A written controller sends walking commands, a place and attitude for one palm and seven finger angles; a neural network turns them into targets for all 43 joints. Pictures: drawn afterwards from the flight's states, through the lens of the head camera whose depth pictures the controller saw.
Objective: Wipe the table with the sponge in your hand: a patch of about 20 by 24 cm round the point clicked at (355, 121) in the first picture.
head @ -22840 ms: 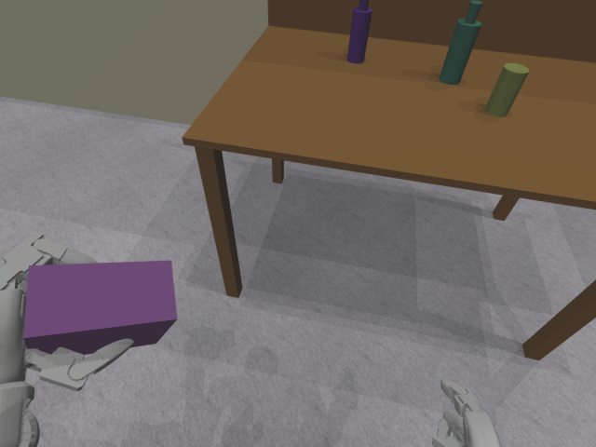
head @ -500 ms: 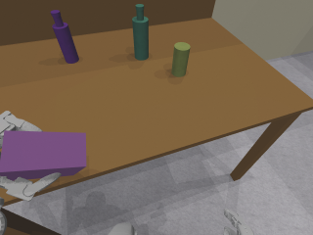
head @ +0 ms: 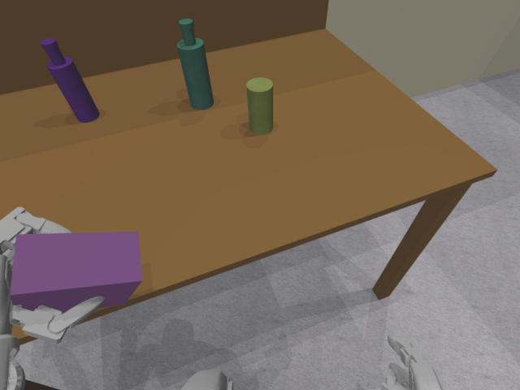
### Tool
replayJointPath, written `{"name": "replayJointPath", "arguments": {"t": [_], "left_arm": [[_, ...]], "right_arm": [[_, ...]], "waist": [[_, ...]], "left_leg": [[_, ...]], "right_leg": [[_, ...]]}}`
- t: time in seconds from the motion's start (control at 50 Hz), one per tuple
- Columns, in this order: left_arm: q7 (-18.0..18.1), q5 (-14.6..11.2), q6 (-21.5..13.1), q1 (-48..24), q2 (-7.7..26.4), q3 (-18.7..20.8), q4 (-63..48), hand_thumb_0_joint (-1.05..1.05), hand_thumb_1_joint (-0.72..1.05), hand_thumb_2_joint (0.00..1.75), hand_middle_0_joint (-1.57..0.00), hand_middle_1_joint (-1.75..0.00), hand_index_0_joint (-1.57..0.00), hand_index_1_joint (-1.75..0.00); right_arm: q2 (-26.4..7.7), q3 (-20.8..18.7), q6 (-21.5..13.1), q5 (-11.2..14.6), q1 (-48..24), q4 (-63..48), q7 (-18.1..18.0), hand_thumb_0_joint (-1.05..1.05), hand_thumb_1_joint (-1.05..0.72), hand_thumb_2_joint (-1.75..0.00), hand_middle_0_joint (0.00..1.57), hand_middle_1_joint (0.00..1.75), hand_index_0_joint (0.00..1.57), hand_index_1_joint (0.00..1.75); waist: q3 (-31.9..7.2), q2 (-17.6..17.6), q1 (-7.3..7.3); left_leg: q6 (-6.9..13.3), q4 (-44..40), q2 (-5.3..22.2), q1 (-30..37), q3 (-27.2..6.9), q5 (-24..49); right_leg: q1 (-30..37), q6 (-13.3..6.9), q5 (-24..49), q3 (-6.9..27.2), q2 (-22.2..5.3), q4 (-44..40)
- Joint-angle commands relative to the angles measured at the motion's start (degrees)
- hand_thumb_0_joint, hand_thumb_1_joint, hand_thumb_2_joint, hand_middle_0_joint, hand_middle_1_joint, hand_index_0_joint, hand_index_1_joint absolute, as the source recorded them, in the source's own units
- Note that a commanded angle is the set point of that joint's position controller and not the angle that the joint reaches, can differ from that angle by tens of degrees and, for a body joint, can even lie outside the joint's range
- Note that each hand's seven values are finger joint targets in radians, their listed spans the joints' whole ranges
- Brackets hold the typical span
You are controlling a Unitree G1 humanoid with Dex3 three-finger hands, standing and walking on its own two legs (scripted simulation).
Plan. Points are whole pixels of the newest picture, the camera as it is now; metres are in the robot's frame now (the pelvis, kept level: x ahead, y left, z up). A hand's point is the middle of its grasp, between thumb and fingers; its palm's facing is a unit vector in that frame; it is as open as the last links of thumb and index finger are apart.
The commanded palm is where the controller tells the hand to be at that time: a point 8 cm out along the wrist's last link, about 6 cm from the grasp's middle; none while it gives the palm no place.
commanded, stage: shuffle to correct the standing spot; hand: left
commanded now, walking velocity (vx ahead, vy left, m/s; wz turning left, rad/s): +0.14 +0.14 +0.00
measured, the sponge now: (97, 273) +0.22 +0.22 +0.12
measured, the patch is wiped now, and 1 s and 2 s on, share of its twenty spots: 0.00 0.00 0.00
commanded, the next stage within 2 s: come to a stop and stand still in 0.22 s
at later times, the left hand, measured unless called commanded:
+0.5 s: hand (82, 242) +0.25 +0.24 +0.15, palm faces +0.32 -0.84 -0.44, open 10.4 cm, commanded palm +0.19 +0.29 +0.17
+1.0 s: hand (9, 262) +0.21 +0.31 +0.15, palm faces +0.37 -0.85 -0.38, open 10.4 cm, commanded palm +0.16 +0.35 +0.17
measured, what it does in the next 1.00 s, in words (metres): steps on the spot: left foot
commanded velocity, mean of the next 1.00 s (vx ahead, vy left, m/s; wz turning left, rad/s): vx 0.03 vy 0.04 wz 0.00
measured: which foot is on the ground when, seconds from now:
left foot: up 0.00-0.30, down 0.32-1.00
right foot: down 0.00-1.00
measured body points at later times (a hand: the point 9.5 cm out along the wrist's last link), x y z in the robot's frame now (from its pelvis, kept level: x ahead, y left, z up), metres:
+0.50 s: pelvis +0.02 +0.01 -0.01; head +0.05 +0.00 +0.44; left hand +0.22 +0.28 +0.18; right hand +0.21 -0.24 -0.08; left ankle +0.02 +0.14 -0.75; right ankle +0.01 -0.02 -0.75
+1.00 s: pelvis +0.00 +0.07 +0.00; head +0.02 +0.08 +0.45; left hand +0.19 +0.36 +0.17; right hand +0.17 -0.14 -0.08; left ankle +0.02 +0.14 -0.75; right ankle +0.01 -0.01 -0.75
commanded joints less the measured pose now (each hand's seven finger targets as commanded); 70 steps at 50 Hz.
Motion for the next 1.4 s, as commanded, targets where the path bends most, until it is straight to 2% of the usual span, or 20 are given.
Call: {"name": "replayJointPath", "arguments": {"t": [0.0,0.04,0.06,0.08,0.14,0.16,0.2,0.32,0.4,0.54,0.66,0.74,0.76,0.9,1.14,1.3,1.32,1.34,1.36,1.38], "left_arm": [[1.50,0.01,-5.16,-7.42,12.12,6.46,-17.07,0.00,0.10,1.30,-1.20,-1.60,-1.20,-1.60],[1.28,-0.08,-4.88,-4.86,13.64,8.55,-16.00,0.00,0.10,1.30,-1.20,-1.60,-1.20,-1.60],[0.91,-0.08,-4.89,-3.20,11.29,7.13,-16.14,0.00,0.10,1.30,-1.20,-1.60,-1.20,-1.60],[0.84,-0.30,-4.87,-2.86,12.53,8.56,-16.21,0.00,0.10,1.30,-1.20,-1.60,-1.20,-1.60],[0.36,-0.51,-4.27,-0.54,13.07,9.73,-13.36,0.00,0.10,1.30,-1.20,-1.60,-1.20,-1.60],[-0.03,-0.36,-4.12,0.19,10.94,8.14,-13.50,0.00,0.10,1.30,-1.20,-1.60,-1.20,-1.60],[-0.26,-0.47,-3.85,-0.95,11.78,8.15,-14.23,0.00,0.10,1.30,-1.20,-1.60,-1.20,-1.60],[-0.79,-0.77,-3.36,-3.15,12.12,6.74,-15.85,0.00,0.10,1.30,-1.20,-1.60,-1.20,-1.60],[-0.26,-1.16,-2.96,-1.32,13.89,8.84,-20.41,0.00,0.10,1.30,-1.20,-1.60,-1.20,-1.60],[-0.07,-1.93,-1.13,0.60,12.78,8.07,-18.95,0.00,0.10,1.30,-1.20,-1.60,-1.20,-1.60],[0.18,-1.93,-0.25,-3.77,10.51,4.18,-18.66,0.00,0.10,1.30,-1.20,-1.60,-1.20,-1.60],[0.58,-1.64,0.00,-6.73,12.16,4.58,-19.13,0.00,0.10,1.30,-1.20,-1.60,-1.20,-1.60],[0.63,-1.51,-0.11,-7.12,10.48,3.50,-19.07,0.00,0.10,1.30,-1.20,-1.60,-1.20,-1.60],[0.73,-0.97,-0.47,-5.54,10.78,4.01,-19.90,0.00,0.10,1.30,-1.20,-1.60,-1.20,-1.60],[0.26,-1.50,-0.73,-1.39,11.75,5.46,-20.46,0.00,0.10,1.30,-1.20,-1.60,-1.20,-1.60],[0.50,-1.61,-0.62,-3.47,10.25,4.31,-19.14,0.00,0.10,1.30,-1.20,-1.60,-1.20,-1.60],[0.23,9.28,-7.48,-65.84,56.78,37.62,-32.30,0.00,0.10,1.30,-1.20,-1.60,-1.20,-1.60],[-0.62,3.85,-5.29,-47.36,34.04,23.27,-5.33,0.00,0.10,1.30,-1.20,-1.60,-1.20,-1.60],[-2.40,2.69,-4.89,-35.66,21.73,13.82,-2.28,0.00,0.10,1.30,-1.20,-1.60,-1.20,-1.60],[-3.58,0.82,-5.45,-26.67,17.13,9.71,-3.24,0.00,0.10,1.30,-1.20,-1.60,-1.20,-1.60]], "right_arm": [[-5.34,-2.10,-3.79,-0.26,-6.03,-10.21,-0.48,0.00,-0.90,-0.90,0.20,0.30,0.20,0.30],[-5.48,-2.58,-3.68,0.35,-6.94,-10.45,-0.14,0.00,-0.90,-0.90,0.20,0.30,0.20,0.30],[-4.58,-2.17,-3.33,0.22,-6.51,-10.76,0.05,0.00,-0.90,-0.90,0.20,0.30,0.20,0.30],[-4.76,-2.25,-3.30,0.15,-6.72,-11.29,0.14,0.00,-0.90,-0.90,0.20,0.30,0.20,0.30],[-5.04,-2.70,-2.40,0.82,-7.57,-11.78,0.53,0.00,-0.90,-0.90,0.20,0.30,0.20,0.30],[-4.40,-2.28,-1.97,0.65,-7.21,-12.13,0.61,0.00,-0.90,-0.90,0.20,0.30,0.20,0.30],[-5.12,-2.44,-1.56,0.54,-7.75,-12.53,0.59,0.00,-0.90,-0.90,0.20,0.30,0.20,0.30],[-7.32,-3.18,0.44,1.21,-8.49,-13.02,0.78,0.00,-0.90,-0.90,0.20,0.30,0.20,0.30],[-6.10,-2.31,0.79,1.12,-8.87,-13.17,0.01,0.00,-0.90,-0.90,0.20,0.30,0.20,0.30],[-6.18,-1.83,0.11,1.10,-7.89,-12.14,-0.97,0.00,-0.90,-0.90,0.20,0.30,0.20,0.30],[-6.22,-0.66,-0.81,0.43,-8.17,-11.80,-1.80,0.00,-0.90,-0.90,0.20,0.30,0.20,0.30],[-6.51,-0.57,-1.67,0.31,-8.08,-11.41,-2.32,0.00,-0.90,-0.90,0.20,0.30,0.20,0.30],[-6.40,-0.32,-1.80,0.03,-7.56,-11.39,-2.27,0.00,-0.90,-0.90,0.20,0.30,0.20,0.30],[-6.16,-0.28,-3.20,-0.37,-6.87,-11.69,-2.37,0.00,-0.90,-0.90,0.20,0.30,0.20,0.30],[-6.68,-1.26,-3.79,-0.07,-6.07,-11.26,-2.28,0.00,-0.90,-0.90,0.20,0.30,0.20,0.30],[-6.88,-1.07,-3.34,-0.22,-6.25,-10.95,-2.31,0.00,-0.90,-0.90,0.20,0.30,0.20,0.30],[-9.23,-1.68,-6.02,-2.50,1.93,-10.99,-1.69,0.00,-0.90,-0.90,0.20,0.30,0.20,0.30],[-4.95,-0.58,-4.95,0.93,-5.28,-5.93,-1.49,0.00,-0.90,-0.90,0.20,0.30,0.20,0.30],[-6.46,-2.03,-5.04,-0.65,-3.24,-8.03,-0.09,0.00,-0.90,-0.90,0.20,0.30,0.20,0.30],[-7.00,-2.67,-5.22,-0.24,-2.94,-9.32,0.93,0.00,-0.90,-0.90,0.20,0.30,0.20,0.30]], "waist": [[-10.02,-4.19,-0.39],[-9.43,-5.68,-0.09],[-10.43,-4.43,0.01],[-10.54,-4.11,-0.07],[-9.70,-5.80,-0.03],[-10.42,-5.21,0.04],[-10.02,-3.07,-0.29],[-9.78,-1.29,-0.68],[-12.68,3.47,-1.63],[-10.64,2.14,-1.94],[-6.31,4.15,-1.91],[-4.79,4.68,-2.03],[-5.29,5.31,-2.04],[-6.37,7.90,-1.62],[-10.10,6.43,-1.73],[-8.20,6.14,-1.76],[2.99,-4.03,-1.92],[-2.89,7.77,-2.12],[-9.55,10.86,-1.52],[-13.54,9.32,-0.86]], "left_leg": [[0.42,-10.75,-0.42,-2.22,1.33,1.87],[1.01,-15.31,-0.69,0.88,1.10,0.68],[1.11,-17.91,-0.99,2.26,2.25,1.66],[1.04,-19.62,-1.29,2.60,2.51,2.08],[1.90,-24.20,-1.37,5.90,1.55,1.83],[2.14,-26.53,-1.71,7.83,2.27,2.72],[2.69,-31.36,-1.79,11.98,1.59,5.05],[4.96,-33.30,2.28,19.62,-2.84,14.17],[4.45,-30.63,3.68,23.88,-5.00,24.70],[2.54,-29.78,4.13,19.99,-7.18,17.36],[2.52,-35.53,5.27,18.60,-11.24,5.60],[2.43,-39.01,5.87,16.44,-13.14,-0.86],[2.42,-39.86,5.96,15.77,-13.54,-1.49],[0.96,-46.79,8.13,12.47,-16.09,-3.53],[-3.81,-42.67,7.30,19.57,-13.65,16.03],[-2.43,-42.26,6.74,15.92,-13.52,10.61],[2.40,-33.21,6.26,5.32,-7.36,10.97],[1.34,-30.35,7.27,15.36,-8.57,11.35],[-0.49,-32.13,3.36,20.24,-8.17,11.88],[-0.22,-31.60,2.93,22.17,-6.32,11.41]], "right_leg": [[14.69,5.81,21.89,15.45,-16.92,-6.71],[13.16,6.51,23.24,18.32,-18.04,-6.85],[14.13,6.31,23.81,15.91,-17.95,-7.21],[15.56,7.20,25.64,15.13,-17.59,-6.79],[14.15,8.96,27.62,17.17,-18.49,-5.83],[14.16,8.63,27.37,15.22,-18.06,-5.84],[12.95,9.95,28.01,14.13,-17.07,-4.27],[8.38,14.35,33.10,13.63,-14.11,1.00],[8.25,12.58,38.54,10.48,-11.80,4.31],[7.80,9.89,26.66,12.81,-12.11,-0.97],[1.54,7.74,3.84,12.70,-10.72,-5.51],[0.97,6.48,-3.06,12.58,-9.65,-6.81],[1.79,6.18,-3.51,11.75,-9.31,-6.10],[7.02,6.51,1.79,8.45,-6.87,-1.18],[5.68,6.01,5.06,6.52,-6.53,0.39],[5.84,6.07,5.02,7.41,-6.92,-0.50],[-4.39,9.94,2.72,8.71,-7.88,-3.23],[-10.00,4.52,-4.51,8.02,-12.76,-2.00],[-4.31,3.36,-0.14,9.89,-9.61,0.90],[-0.94,4.76,4.88,11.71,-8.82,1.99]]}}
